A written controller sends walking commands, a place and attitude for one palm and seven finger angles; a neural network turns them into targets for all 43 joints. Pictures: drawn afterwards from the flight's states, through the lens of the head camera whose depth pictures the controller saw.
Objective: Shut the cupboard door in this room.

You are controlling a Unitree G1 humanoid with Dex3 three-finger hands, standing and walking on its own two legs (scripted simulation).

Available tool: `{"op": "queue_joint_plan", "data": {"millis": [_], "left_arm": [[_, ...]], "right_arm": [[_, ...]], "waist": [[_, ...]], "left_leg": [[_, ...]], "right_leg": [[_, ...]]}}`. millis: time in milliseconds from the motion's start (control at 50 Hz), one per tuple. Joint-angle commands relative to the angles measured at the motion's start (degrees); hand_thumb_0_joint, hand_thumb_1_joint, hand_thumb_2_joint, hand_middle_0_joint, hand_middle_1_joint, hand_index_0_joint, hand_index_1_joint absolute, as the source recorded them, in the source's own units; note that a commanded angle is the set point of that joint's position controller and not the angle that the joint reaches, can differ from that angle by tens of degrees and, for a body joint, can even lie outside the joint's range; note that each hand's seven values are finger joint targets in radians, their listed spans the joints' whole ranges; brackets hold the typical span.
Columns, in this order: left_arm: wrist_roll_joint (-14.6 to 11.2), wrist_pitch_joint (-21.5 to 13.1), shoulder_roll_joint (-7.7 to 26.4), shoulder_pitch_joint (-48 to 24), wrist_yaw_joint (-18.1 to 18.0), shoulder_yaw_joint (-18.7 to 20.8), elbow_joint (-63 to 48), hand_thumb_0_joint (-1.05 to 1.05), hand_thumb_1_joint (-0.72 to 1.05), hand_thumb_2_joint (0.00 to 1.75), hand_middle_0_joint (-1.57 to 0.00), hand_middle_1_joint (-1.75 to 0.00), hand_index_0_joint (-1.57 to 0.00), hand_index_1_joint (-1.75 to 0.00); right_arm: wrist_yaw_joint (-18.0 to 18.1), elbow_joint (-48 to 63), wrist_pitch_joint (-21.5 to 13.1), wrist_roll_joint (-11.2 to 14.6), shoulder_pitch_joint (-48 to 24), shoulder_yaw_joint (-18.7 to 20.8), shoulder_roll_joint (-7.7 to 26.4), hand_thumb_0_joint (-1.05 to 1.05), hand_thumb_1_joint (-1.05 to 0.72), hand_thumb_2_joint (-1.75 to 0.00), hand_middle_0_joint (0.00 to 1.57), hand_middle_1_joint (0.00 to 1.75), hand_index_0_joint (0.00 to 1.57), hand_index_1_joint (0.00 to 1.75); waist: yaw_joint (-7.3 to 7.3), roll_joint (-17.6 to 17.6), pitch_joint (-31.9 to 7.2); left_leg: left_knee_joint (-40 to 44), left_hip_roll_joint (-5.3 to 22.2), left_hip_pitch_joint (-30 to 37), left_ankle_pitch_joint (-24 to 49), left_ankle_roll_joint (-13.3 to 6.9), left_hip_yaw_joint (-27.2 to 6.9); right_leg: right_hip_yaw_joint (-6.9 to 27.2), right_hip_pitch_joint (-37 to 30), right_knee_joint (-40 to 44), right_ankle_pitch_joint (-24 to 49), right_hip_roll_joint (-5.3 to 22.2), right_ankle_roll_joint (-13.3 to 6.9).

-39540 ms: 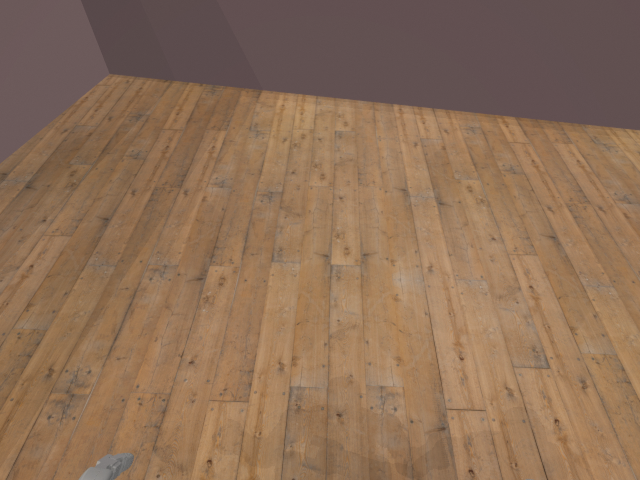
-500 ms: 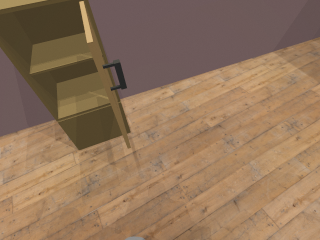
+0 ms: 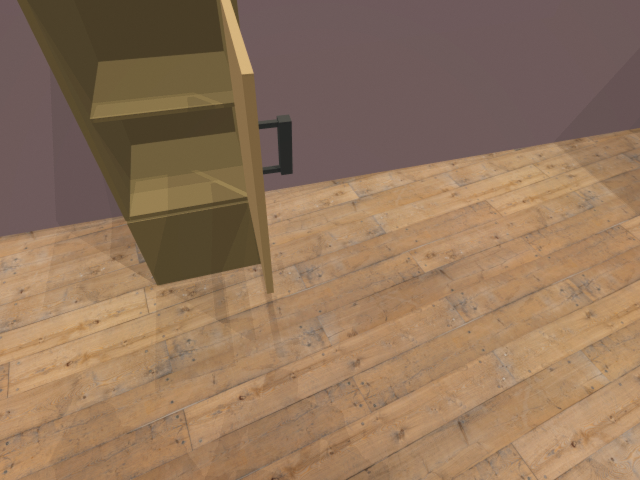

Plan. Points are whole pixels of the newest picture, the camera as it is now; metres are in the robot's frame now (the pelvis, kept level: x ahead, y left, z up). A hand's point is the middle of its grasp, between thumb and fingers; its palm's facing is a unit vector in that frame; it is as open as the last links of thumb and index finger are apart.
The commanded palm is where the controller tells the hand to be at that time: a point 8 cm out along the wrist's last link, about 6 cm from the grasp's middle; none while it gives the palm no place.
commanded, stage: turn or walk to find it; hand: left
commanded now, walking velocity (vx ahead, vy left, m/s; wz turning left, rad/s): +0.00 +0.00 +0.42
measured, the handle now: (274, 147) +0.67 +0.15 +0.03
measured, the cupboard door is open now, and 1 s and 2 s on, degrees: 88 88 88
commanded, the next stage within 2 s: stand and wait in 0.82 s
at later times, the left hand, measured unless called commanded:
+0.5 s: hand out of the picture +0.01 +0.23 -0.18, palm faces +0.22 -0.95 -0.21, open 7.4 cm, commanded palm none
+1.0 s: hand out of the picture -0.01 +0.15 -0.14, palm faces +0.43 -0.86 -0.27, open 7.4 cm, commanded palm none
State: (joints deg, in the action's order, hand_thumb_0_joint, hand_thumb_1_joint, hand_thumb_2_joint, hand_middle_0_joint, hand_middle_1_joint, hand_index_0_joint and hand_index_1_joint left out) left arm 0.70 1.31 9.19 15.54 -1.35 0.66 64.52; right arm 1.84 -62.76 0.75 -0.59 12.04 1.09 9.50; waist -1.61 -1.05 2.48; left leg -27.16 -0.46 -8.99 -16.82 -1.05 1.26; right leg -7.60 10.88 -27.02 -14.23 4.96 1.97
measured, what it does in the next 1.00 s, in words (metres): steps on the spot, turning left: right foot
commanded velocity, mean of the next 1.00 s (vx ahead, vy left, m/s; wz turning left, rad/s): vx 0.07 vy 0.00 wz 0.36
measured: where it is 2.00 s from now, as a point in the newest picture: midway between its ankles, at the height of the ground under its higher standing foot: (269, 435)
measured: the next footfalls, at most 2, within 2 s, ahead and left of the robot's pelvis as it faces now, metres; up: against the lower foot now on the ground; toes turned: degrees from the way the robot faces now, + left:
right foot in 0.80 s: +0.07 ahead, -0.12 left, +0.00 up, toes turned +16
left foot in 1.32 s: +0.07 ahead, +0.17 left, +0.00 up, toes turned +34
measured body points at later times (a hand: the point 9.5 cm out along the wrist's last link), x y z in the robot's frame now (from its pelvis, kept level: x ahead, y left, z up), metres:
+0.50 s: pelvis -0.02 +0.02 -0.01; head +0.01 +0.04 +0.44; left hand +0.00 +0.28 -0.17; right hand +0.08 -0.22 -0.15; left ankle -0.03 +0.11 -0.74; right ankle -0.02 -0.13 -0.68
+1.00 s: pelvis +0.01 -0.04 +0.01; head +0.06 -0.07 +0.45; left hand -0.04 +0.20 -0.12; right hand +0.16 -0.26 -0.16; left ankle -0.09 +0.09 -0.64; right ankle +0.03 -0.13 -0.74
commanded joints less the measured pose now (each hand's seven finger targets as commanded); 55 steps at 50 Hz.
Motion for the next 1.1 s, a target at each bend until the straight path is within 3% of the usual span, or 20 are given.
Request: {"op": "queue_joint_plan", "data": {"millis": [0, 100, 140, 180, 240, 320, 340, 360, 380, 420, 480, 640, 700, 740, 760, 780, 800, 840, 900, 1080], "left_arm": [[0.1, -0.8, 6.3, 1.5, -0.5, 1.9, -2.9, 0.0, 0.9, 0.9, -0.2, -0.3, -0.2, -0.3], [0.2, -0.8, 7.4, 1.2, -0.6, 2.9, -4.7, 0.0, 0.9, 0.9, -0.2, -0.3, -0.2, -0.3], [0.4, -0.9, 9.2, 1.5, -0.6, 3.5, -5.3, 0.0, 0.9, 0.9, -0.2, -0.3, -0.2, -0.3], [0.6, -0.9, 12.2, 1.6, -0.7, 4.4, -6.6, 0.0, 0.9, 0.9, -0.2, -0.3, -0.2, -0.3], [1.2, -0.9, 12.2, -0.7, -1.1, 4.7, -8.3, 0.0, 0.9, 0.9, -0.2, -0.3, -0.2, -0.3], [0.4, -0.3, 12.9, -3.7, -0.2, 4.7, -9.9, 0.0, 0.9, 0.9, -0.2, -0.3, -0.2, -0.3], [0.0, 0.2, 9.9, -3.5, 0.0, 4.5, -11.1, 0.0, 0.9, 0.9, -0.2, -0.3, -0.2, -0.3], [-0.2, 0.6, 7.2, -6.7, 0.1, 3.5, -13.6, 0.0, 0.9, 0.9, -0.2, -0.3, -0.2, -0.3], [0.1, 0.9, 8.5, -8.7, 0.0, 3.6, -14.0, 0.0, 0.9, 0.9, -0.2, -0.3, -0.2, -0.3], [0.5, 1.2, 8.1, -9.6, 0.2, 4.0, -12.7, 0.0, 0.9, 0.9, -0.2, -0.3, -0.2, -0.3], [0.5, 0.7, 7.5, -7.1, 0.7, 3.9, -11.5, 0.0, 0.9, 0.9, -0.2, -0.3, -0.2, -0.3], [-0.2, -0.1, 6.7, -9.7, 0.5, 3.0, -13.9, 0.0, 0.9, 0.9, -0.2, -0.3, -0.2, -0.3], [-0.7, -0.4, 7.0, -6.6, 0.2, 3.1, -13.4, 0.0, 0.9, 0.9, -0.2, -0.3, -0.2, -0.3], [-0.6, -1.1, 8.1, -2.3, 0.0, 3.5, -12.2, 0.0, 0.9, 0.9, -0.2, -0.3, -0.2, -0.3], [-0.1, -1.7, 10.8, -0.4, -0.2, 3.9, -11.8, 0.0, 0.9, 0.9, -0.2, -0.3, -0.2, -0.3], [0.7, -2.1, 15.9, 0.6, -0.7, 4.8, -11.8, 0.0, 0.9, 0.9, -0.2, -0.3, -0.2, -0.3], [0.5, -1.9, 16.8, 0.5, -0.7, 4.9, -12.8, 0.0, 0.9, 0.9, -0.2, -0.3, -0.2, -0.3], [0.2, -1.9, 12.9, -4.6, -1.0, 4.8, -13.7, 0.0, 0.9, 0.9, -0.2, -0.3, -0.2, -0.3], [0.2, -3.3, 9.5, -2.8, 0.0, 3.7, -12.8, 0.0, 0.9, 0.9, -0.2, -0.3, -0.2, -0.3], [1.1, -5.5, 8.0, 12.3, 0.5, 3.0, -5.3, 0.0, 0.9, 0.9, -0.2, -0.3, -0.2, -0.3]], "right_arm": [[-0.2, 3.1, -0.7, 0.0, 0.9, 1.9, 8.0, 0.0, -0.9, -0.9, 0.2, 0.3, 0.2, 0.3], [-0.4, 5.0, -0.5, -0.1, 0.5, 2.5, 8.4, 0.0, -0.9, -0.9, 0.2, 0.3, 0.2, 0.3], [-0.7, 6.0, -0.2, 0.0, 0.5, 2.6, 7.3, 0.0, -0.9, -0.9, 0.2, 0.3, 0.2, 0.3], [-0.9, 7.1, 0.5, -0.1, 0.2, 2.9, 6.0, 0.0, -0.9, -0.9, 0.2, 0.3, 0.2, 0.3], [-1.4, 8.4, 1.0, -0.1, -1.4, 3.3, 5.6, 0.0, -0.9, -0.9, 0.2, 0.3, 0.2, 0.3], [-2.2, 7.3, 0.0, -0.2, 4.1, 3.1, 5.7, 0.0, -0.9, -0.9, 0.2, 0.3, 0.2, 0.3], [-2.0, 7.4, -0.6, -0.5, 5.6, 4.1, 10.0, 0.0, -0.9, -0.9, 0.2, 0.3, 0.2, 0.3], [-1.4, 7.7, -0.6, -0.8, 7.8, 5.4, 15.1, 0.0, -0.9, -0.9, 0.2, 0.3, 0.2, 0.3], [-1.1, 7.0, -0.3, -1.0, 7.7, 5.6, 16.3, 0.0, -0.9, -0.9, 0.2, 0.3, 0.2, 0.3], [-0.8, 8.2, -0.5, -1.0, 3.4, 5.0, 13.7, 0.0, -0.9, -0.9, 0.2, 0.3, 0.2, 0.3], [-0.5, 8.8, -1.1, -0.9, 1.1, 4.2, 11.8, 0.0, -0.9, -0.9, 0.2, 0.3, 0.2, 0.3], [-0.7, 8.3, -0.6, -0.8, 4.8, 4.9, 12.2, 0.0, -0.9, -0.9, 0.2, 0.3, 0.2, 0.3], [-1.0, 9.2, -0.1, -0.8, 2.3, 5.1, 12.4, 0.0, -0.9, -0.9, 0.2, 0.3, 0.2, 0.3], [-1.2, 9.7, 0.0, -0.4, 0.6, 5.2, 11.8, 0.0, -0.9, -0.9, 0.2, 0.3, 0.2, 0.3], [-1.5, 10.2, 0.0, 0.1, 0.6, 4.9, 9.5, 0.0, -0.9, -0.9, 0.2, 0.3, 0.2, 0.3], [-1.8, 11.4, 0.0, 0.3, 0.5, 4.3, 5.7, 0.0, -0.9, -0.9, 0.2, 0.3, 0.2, 0.3], [-1.6, 12.6, 0.7, -0.1, -1.9, 4.9, 8.0, 0.0, -0.9, -0.9, 0.2, 0.3, 0.2, 0.3], [-1.8, 10.2, 2.1, -0.7, 0.6, 5.1, 8.1, 0.0, -0.9, -0.9, 0.2, 0.3, 0.2, 0.3], [-3.0, 8.3, 1.4, -1.4, 1.8, 4.6, 7.1, 0.0, -0.9, -0.9, 0.2, 0.3, 0.2, 0.3], [-3.6, 9.3, -0.5, -1.2, -7.4, 3.2, 4.8, 0.0, -0.9, -0.9, 0.2, 0.3, 0.2, 0.3]], "waist": [[0.53, 5.2, 1.1], [0.23, 2.5, -1.0], [0.0, -3.8, -2.1], [-0.63, -12.4, -2.9], [-0.48, -10.8, -1.6], [3.17, -3.2, -4.6], [3.79, 11.2, -4.3], [5.46, 21.6, -2.3], [5.66, 14.8, -2.2], [3.82, 12.6, 0.6], [2.09, 6.7, -1.1], [4.2, 9.6, -6.3], [2.75, 11.5, -6.5], [0.27, 8.6, -7.6], [-0.36, 2.1, -8.4], [-0.77, -13.7, -7.3], [-1.62, -13.4, -4.2], [1.32, -10.5, -0.8], [1.53, -8.4, 0.9], [-2.57, -6.8, 3.4]], "left_leg": [[7.0, 9.0, -7.0, 12.3, -2.3, -10.8], [2.9, 7.6, -10.8, 13.7, -2.3, -11.3], [-3.4, 3.8, -13.6, 9.9, -0.6, -6.7], [-15.9, 0.9, -15.4, -3.0, 1.5, -0.5], [-25.1, 3.8, -15.8, -14.9, 2.2, 0.1], [-1.6, 3.1, -1.9, 4.7, 2.2, 1.7], [5.6, 11.3, 1.8, 12.1, -1.5, -13.4], [12.7, 21.5, 1.4, 20.6, -7.9, -27.3], [12.6, 23.7, -1.4, 14.6, -11.1, -26.3], [13.9, 18.8, -5.7, 3.2, -9.4, -24.1], [11.6, 14.7, -2.9, 10.2, -7.8, -17.5], [6.1, 13.7, 5.8, 28.0, -9.1, -17.8], [3.7, 12.1, 0.4, 30.5, -8.0, -18.4], [-0.3, 9.2, -5.3, 24.5, -4.8, -17.4], [-5.1, 5.6, -12.1, 14.0, -1.6, -14.1], [-16.3, -2.5, -22.9, -7.0, 2.5, -5.2], [-27.4, -2.3, -22.6, -17.9, 2.7, -5.2], [-38.0, 0.2, -22.3, -12.0, 2.5, -7.8], [-40.5, 1.8, -25.2, -2.3, 3.2, -4.6], [-27.2, 5.5, -28.5, -0.4, 3.6, 0.2]], "right_leg": [[1.5, -0.9, -1.0, 4.1, 2.7, 0.1], [2.4, -3.1, -1.5, 5.0, 4.3, -0.7], [4.9, -4.9, 1.5, 5.9, 9.2, -3.1], [10.1, -4.4, 7.2, 6.2, 18.3, -8.5], [7.9, -0.8, 6.9, 14.6, 21.9, -11.3], [-2.3, 4.2, -7.7, 11.6, 14.5, -3.3], [-4.8, 13.2, -18.4, -1.7, 7.3, 0.9], [-1.8, 21.2, -29.0, -22.4, 1.5, 3.3], [3.7, 19.7, -34.3, -22.0, 2.5, 1.6], [6.4, 21.5, -37.4, -15.6, 2.7, 1.3], [6.4, 20.5, -36.4, -9.5, 1.5, 1.9], [5.9, 17.0, -21.1, -12.1, -1.6, 2.8], [4.6, 7.9, -10.3, -8.8, -3.3, 2.2], [4.1, -1.9, 2.7, 2.4, -3.0, 2.0], [8.9, -9.6, 8.5, 5.9, 2.9, 0.7], [23.0, -13.8, 10.2, 11.8, 17.2, -4.7], [26.1, -4.9, 10.6, 16.0, 23.4, -10.2], [21.9, 2.0, 13.9, 1.0, 18.8, -10.1], [14.4, -2.3, 14.8, -5.5, 12.1, -6.2], [13.6, -10.8, 16.8, -0.9, 13.6, -9.0]]}}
